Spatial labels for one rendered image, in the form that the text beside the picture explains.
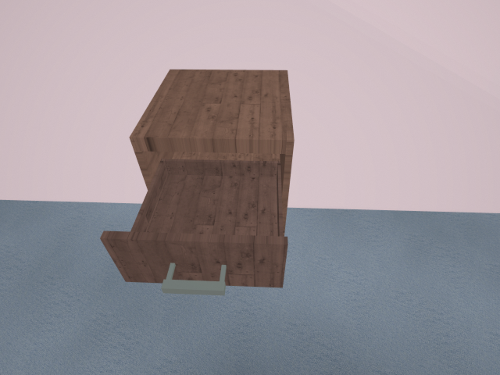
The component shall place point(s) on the cabinet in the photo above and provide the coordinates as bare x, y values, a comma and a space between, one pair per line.
218, 115

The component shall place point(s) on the handle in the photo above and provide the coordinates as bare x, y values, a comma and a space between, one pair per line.
194, 287

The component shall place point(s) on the drawer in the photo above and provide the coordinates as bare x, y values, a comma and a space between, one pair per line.
202, 214

